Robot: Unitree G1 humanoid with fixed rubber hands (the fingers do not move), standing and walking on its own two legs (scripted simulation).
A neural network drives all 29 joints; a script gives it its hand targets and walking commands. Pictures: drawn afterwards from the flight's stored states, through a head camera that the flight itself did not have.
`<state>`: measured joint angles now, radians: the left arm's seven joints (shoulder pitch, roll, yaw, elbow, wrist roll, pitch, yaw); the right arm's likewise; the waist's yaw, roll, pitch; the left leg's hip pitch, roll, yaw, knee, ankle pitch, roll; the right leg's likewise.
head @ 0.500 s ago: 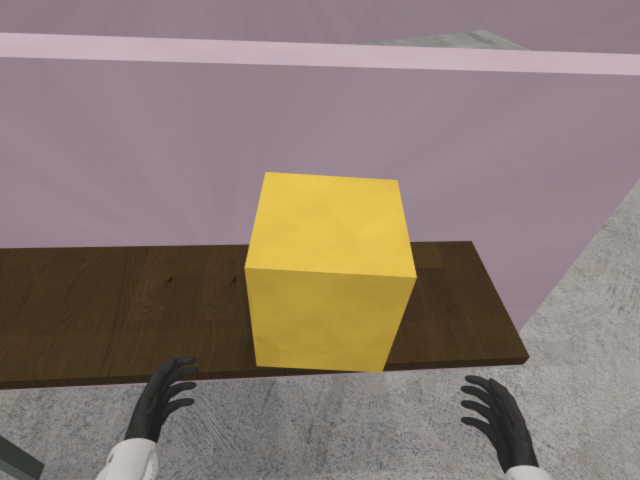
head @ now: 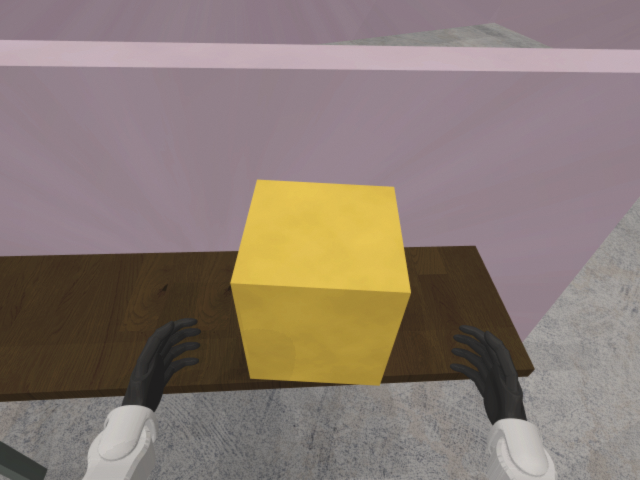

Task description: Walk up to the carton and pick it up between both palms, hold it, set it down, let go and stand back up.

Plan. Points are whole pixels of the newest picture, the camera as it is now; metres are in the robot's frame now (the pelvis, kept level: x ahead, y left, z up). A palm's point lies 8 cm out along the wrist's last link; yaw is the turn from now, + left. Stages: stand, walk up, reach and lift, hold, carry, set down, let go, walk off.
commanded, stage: reach and lift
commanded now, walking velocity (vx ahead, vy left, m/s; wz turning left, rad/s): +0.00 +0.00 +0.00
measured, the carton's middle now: (320, 285) +0.41 +0.01 -0.01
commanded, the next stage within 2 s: none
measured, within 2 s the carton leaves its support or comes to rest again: neither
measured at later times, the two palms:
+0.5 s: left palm (148, 299) +0.31 +0.22 +0.09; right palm (497, 322) +0.29 -0.20 +0.08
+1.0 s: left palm (155, 224) +0.38 +0.22 +0.15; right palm (497, 247) +0.36 -0.20 +0.14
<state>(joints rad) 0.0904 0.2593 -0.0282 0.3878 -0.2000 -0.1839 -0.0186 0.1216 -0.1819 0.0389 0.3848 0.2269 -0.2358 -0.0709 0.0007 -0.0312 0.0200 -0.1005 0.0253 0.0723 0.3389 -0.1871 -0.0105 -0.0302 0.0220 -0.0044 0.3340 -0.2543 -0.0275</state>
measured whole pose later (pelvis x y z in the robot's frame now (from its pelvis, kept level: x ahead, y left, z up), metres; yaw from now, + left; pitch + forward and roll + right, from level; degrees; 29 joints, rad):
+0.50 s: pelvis -0.01 +0.01 +0.00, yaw -1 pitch -1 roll +0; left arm -0.23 0.25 0.10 0.21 -0.17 0.27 -0.03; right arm -0.18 -0.24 0.02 0.27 0.28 0.09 -0.14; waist 0.00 -0.02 0.02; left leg -0.12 0.03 0.09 0.29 -0.15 0.00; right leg -0.06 0.02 0.01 0.29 -0.20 -0.02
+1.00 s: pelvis -0.02 +0.01 +0.00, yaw +0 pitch +2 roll +0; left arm -0.63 0.31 0.12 0.46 -0.16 0.45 0.00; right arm -0.61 -0.30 0.01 0.57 0.36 0.25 -0.14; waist -0.03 -0.03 -0.04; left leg -0.22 0.03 0.08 0.33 -0.15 0.00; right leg -0.14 0.03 0.00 0.31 -0.20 -0.02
